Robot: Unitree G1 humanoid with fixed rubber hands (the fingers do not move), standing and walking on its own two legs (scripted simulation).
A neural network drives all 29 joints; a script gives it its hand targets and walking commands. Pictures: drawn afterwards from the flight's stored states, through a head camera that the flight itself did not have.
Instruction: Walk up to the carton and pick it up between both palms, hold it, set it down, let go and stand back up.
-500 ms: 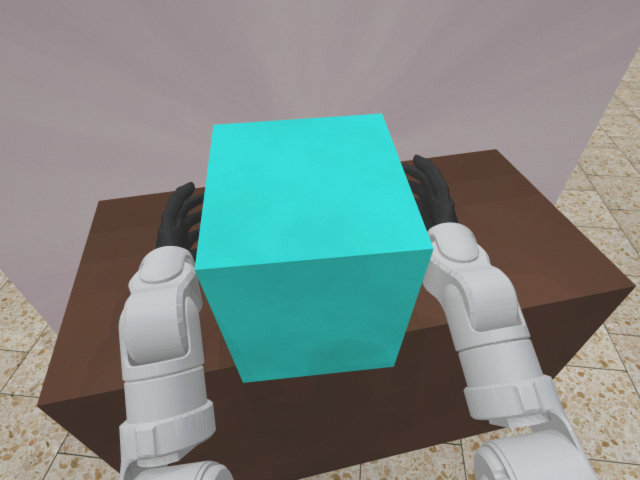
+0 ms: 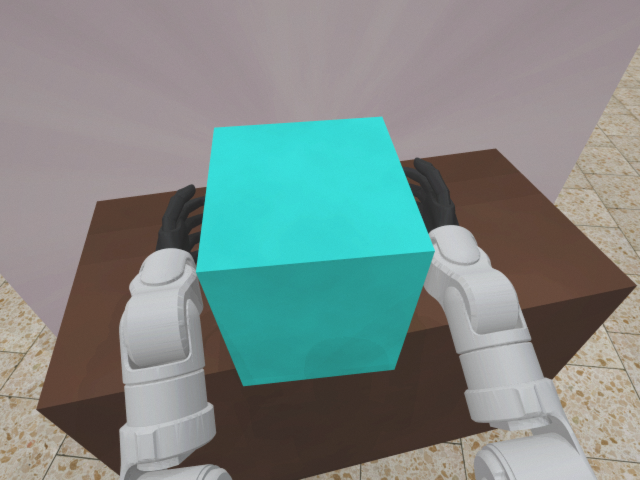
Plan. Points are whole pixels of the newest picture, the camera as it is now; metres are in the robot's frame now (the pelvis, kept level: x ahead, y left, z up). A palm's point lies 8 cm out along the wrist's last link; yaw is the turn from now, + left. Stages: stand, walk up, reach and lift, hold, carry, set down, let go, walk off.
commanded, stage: hold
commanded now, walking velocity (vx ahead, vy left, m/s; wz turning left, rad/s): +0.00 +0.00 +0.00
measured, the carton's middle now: (310, 256) +0.37 +0.01 +0.12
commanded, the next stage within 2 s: set down in 0.26 s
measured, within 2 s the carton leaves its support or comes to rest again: neither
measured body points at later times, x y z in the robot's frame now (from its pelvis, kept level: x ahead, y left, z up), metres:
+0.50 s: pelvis +0.00 -0.01 +0.00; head -0.02 -0.01 +0.45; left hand +0.34 +0.15 +0.17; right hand +0.36 -0.14 +0.18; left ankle +0.01 +0.11 -0.76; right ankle -0.01 -0.10 -0.76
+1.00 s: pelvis +0.02 +0.00 +0.00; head +0.03 +0.00 +0.45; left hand +0.38 +0.15 +0.15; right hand +0.41 -0.14 +0.16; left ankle +0.01 +0.11 -0.76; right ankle -0.01 -0.10 -0.76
